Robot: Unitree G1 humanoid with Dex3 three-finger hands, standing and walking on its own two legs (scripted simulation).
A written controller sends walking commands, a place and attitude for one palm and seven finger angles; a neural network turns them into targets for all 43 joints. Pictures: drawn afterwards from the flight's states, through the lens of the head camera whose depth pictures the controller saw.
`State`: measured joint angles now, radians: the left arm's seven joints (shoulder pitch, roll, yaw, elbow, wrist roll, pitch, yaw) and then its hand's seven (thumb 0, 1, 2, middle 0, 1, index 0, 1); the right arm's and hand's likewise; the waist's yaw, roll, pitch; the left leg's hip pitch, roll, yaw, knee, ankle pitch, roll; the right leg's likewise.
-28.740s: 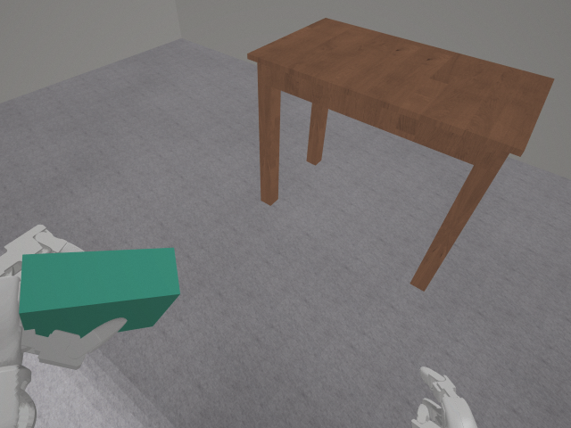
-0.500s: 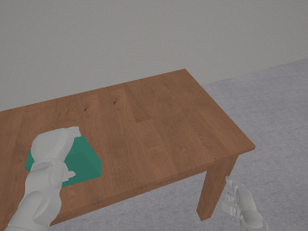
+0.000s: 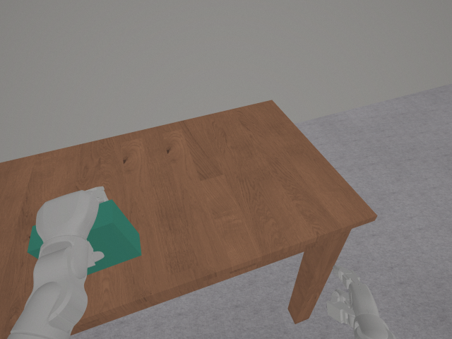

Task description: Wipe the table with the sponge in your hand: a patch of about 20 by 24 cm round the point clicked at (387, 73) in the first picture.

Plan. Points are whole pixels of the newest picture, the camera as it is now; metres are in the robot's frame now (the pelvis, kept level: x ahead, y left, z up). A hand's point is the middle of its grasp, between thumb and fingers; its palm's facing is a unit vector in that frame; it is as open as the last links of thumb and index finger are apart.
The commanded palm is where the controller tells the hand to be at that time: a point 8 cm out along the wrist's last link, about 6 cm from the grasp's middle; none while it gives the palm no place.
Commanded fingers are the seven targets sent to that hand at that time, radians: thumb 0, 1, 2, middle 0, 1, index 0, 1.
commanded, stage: lower the sponge onto the table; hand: left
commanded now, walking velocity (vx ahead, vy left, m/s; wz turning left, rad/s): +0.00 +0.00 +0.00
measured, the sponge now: (96, 247) +0.24 +0.30 +0.02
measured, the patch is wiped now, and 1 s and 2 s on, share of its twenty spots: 0.00 0.10 0.20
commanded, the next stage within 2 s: wipe forward along the first lane in 0.38 s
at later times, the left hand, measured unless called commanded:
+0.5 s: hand (92, 236) +0.24 +0.29 +0.06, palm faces +0.01 -0.07 -1.00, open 9.4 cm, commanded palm +0.22 +0.28 +0.11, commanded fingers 0.00 0.10 1.30 -1.20 -1.60 -1.20 -1.60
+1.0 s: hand (97, 221) +0.28 +0.31 +0.06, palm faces -0.06 -0.04 -1.00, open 9.4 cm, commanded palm +0.27 +0.30 +0.09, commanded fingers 0.00 0.10 1.30 -1.20 -1.60 -1.20 -1.60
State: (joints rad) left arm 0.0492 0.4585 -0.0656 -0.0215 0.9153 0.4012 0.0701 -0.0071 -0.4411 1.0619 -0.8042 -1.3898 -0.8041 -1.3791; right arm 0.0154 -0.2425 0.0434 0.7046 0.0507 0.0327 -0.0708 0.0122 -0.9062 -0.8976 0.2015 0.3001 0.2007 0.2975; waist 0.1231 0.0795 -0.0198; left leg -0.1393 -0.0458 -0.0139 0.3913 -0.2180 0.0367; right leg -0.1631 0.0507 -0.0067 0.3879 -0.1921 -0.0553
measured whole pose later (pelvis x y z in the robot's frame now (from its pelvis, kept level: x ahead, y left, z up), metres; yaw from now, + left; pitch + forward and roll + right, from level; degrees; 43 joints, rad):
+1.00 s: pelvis +0.00 -0.02 +0.00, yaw +1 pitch +2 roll +0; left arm -0.15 0.47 -0.06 0.30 0.95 0.35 0.06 0.00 -0.49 1.12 -0.82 -1.39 -0.82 -1.35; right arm 0.08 -0.27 0.03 0.72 0.07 0.06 -0.09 0.01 -0.91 -0.90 0.20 0.30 0.20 0.30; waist 0.09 0.08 -0.06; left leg -0.26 -0.04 -0.04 0.46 -0.24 0.02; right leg -0.27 0.06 -0.03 0.45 -0.22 -0.07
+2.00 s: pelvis +0.00 -0.01 -0.01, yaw +0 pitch +11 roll -1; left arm -0.62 0.66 0.07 0.97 1.00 0.08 0.12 0.01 -0.54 1.18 -0.83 -1.37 -0.83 -1.40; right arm 0.23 -0.30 0.00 0.73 0.10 0.09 -0.07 0.01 -0.91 -0.90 0.20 0.30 0.20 0.30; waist -0.01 0.05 -0.11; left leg -0.49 -0.02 -0.03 0.57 -0.27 0.02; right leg -0.49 0.08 -0.03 0.50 -0.22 -0.07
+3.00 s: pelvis +0.04 +0.02 -0.01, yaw +2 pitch +11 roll -1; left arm -0.74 0.39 -0.18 0.88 1.00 0.38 0.16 -0.01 -0.49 1.15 -0.78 -1.43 -0.78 -1.44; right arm 0.13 -0.24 0.01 0.74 0.07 0.15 -0.03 0.01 -0.91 -0.90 0.20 0.30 0.20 0.30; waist 0.02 0.05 -0.12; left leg -0.39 -0.07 -0.05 0.50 -0.29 0.06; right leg -0.38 0.03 -0.04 0.45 -0.25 -0.02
